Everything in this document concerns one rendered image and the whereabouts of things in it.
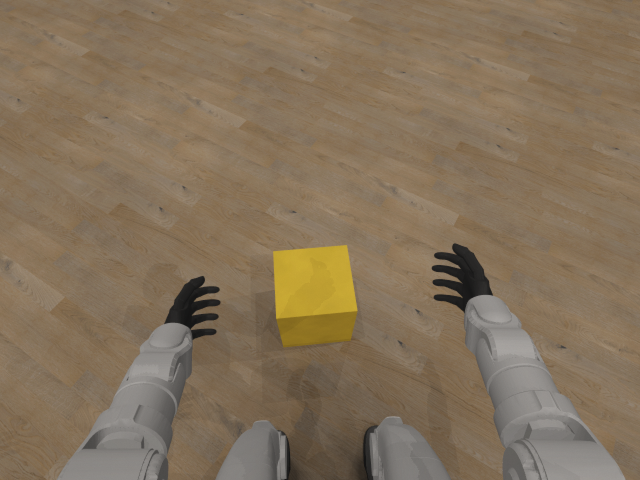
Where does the left robot hand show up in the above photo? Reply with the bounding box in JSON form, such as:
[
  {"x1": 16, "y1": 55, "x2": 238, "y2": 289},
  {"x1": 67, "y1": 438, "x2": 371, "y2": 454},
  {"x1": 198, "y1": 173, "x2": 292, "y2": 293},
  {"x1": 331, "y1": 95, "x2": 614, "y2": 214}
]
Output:
[{"x1": 164, "y1": 276, "x2": 220, "y2": 340}]

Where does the robot left thigh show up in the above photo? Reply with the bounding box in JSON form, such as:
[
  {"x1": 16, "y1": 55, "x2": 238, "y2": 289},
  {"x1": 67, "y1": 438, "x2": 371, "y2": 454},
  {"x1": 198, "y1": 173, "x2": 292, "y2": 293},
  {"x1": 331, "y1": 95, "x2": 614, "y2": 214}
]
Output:
[{"x1": 215, "y1": 427, "x2": 287, "y2": 480}]

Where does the right robot forearm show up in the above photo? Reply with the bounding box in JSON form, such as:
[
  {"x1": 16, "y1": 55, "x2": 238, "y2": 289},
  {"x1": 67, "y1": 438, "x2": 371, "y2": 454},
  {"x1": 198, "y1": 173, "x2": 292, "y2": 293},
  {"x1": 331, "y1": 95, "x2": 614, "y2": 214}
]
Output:
[{"x1": 464, "y1": 295, "x2": 626, "y2": 480}]

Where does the left robot forearm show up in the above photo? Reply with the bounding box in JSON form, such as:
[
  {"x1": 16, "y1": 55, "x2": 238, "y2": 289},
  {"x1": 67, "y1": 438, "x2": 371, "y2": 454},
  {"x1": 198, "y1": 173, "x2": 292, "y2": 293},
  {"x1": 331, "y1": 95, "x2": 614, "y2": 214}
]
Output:
[{"x1": 57, "y1": 323, "x2": 193, "y2": 480}]

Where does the right robot upper arm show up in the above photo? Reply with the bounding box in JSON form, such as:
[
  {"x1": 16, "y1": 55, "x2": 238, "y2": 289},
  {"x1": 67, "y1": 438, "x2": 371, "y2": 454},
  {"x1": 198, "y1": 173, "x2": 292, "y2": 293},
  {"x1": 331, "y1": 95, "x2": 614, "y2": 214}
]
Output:
[{"x1": 502, "y1": 438, "x2": 623, "y2": 480}]

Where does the carton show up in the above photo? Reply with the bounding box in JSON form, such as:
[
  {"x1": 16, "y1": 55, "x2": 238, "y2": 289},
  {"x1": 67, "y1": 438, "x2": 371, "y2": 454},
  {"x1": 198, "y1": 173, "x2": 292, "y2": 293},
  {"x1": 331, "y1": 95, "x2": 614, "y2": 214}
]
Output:
[{"x1": 273, "y1": 245, "x2": 358, "y2": 347}]

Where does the robot thigh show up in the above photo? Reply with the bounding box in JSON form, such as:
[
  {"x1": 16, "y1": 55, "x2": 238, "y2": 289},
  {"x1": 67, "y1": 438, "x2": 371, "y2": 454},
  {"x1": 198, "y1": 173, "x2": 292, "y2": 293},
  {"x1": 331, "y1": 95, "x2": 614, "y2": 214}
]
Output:
[
  {"x1": 369, "y1": 423, "x2": 451, "y2": 480},
  {"x1": 215, "y1": 427, "x2": 287, "y2": 480}
]

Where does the right robot hand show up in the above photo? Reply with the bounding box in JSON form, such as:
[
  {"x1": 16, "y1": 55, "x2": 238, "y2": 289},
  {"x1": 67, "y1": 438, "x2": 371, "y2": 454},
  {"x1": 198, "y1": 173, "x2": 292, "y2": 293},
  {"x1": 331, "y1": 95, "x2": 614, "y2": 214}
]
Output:
[{"x1": 432, "y1": 243, "x2": 493, "y2": 313}]

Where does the left robot upper arm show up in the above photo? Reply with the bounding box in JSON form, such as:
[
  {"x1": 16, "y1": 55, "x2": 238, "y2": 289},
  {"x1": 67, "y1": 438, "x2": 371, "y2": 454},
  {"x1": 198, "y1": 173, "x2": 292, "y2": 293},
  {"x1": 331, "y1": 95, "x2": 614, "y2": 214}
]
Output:
[{"x1": 61, "y1": 448, "x2": 168, "y2": 480}]

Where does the robot right thigh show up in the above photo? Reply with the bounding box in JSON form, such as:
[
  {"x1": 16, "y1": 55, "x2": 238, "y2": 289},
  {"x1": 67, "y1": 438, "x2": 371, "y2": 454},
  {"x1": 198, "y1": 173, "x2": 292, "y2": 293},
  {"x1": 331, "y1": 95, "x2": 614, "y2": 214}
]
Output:
[{"x1": 369, "y1": 423, "x2": 451, "y2": 480}]

